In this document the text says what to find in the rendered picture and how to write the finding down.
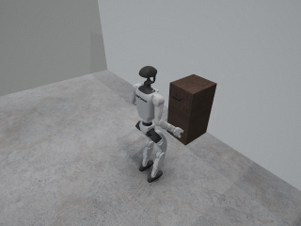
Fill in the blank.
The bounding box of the right robot forearm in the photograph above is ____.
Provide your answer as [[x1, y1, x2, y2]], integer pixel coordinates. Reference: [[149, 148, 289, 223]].
[[159, 119, 177, 133]]

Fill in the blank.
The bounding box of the left robot shin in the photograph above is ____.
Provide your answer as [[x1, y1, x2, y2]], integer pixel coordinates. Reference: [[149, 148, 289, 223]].
[[142, 140, 154, 167]]

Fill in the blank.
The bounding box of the drawer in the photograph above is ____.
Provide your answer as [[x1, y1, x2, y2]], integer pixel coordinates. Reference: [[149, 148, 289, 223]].
[[170, 86, 192, 108]]

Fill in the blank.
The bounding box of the handle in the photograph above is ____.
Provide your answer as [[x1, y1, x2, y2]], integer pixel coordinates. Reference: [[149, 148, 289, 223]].
[[172, 95, 183, 101]]

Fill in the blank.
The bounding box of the left robot upper arm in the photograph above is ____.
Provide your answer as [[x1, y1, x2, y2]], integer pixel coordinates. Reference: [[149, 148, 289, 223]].
[[131, 83, 141, 105]]

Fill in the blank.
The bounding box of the right robot thigh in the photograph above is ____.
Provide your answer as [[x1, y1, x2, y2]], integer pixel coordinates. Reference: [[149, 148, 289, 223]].
[[149, 130, 167, 158]]

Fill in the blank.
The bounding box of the right robot upper arm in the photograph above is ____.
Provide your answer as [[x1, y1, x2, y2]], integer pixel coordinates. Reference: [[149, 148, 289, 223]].
[[152, 93, 165, 126]]

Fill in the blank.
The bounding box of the robot right hand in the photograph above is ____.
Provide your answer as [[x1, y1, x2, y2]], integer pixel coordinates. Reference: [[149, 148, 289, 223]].
[[173, 127, 183, 138]]

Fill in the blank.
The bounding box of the cabinet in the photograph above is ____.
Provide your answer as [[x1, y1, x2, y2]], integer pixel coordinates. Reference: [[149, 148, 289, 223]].
[[166, 74, 217, 146]]

